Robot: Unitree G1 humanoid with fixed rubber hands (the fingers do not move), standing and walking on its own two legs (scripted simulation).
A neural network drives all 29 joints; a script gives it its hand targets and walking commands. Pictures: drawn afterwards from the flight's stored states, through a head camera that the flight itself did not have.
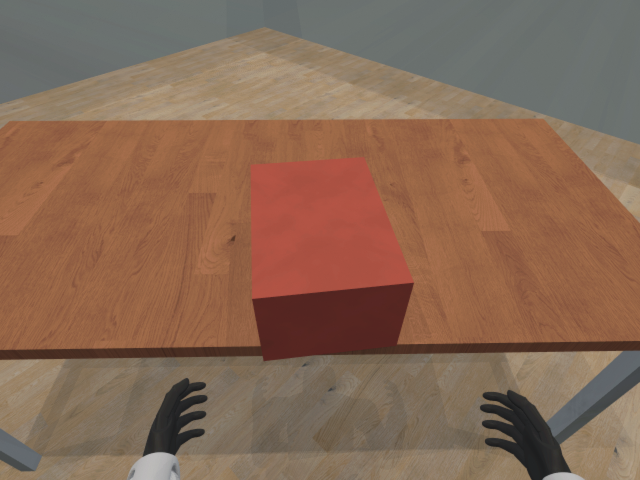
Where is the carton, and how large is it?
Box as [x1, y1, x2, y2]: [251, 157, 413, 360]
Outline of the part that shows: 363,157 251,165 252,301 264,360 396,345 413,281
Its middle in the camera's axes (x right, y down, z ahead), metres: +0.00 +0.02 +0.64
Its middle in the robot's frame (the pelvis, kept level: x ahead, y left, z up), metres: +0.47 +0.05 +0.01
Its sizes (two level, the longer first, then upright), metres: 0.298 0.206 0.154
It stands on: a table, 0.72 m high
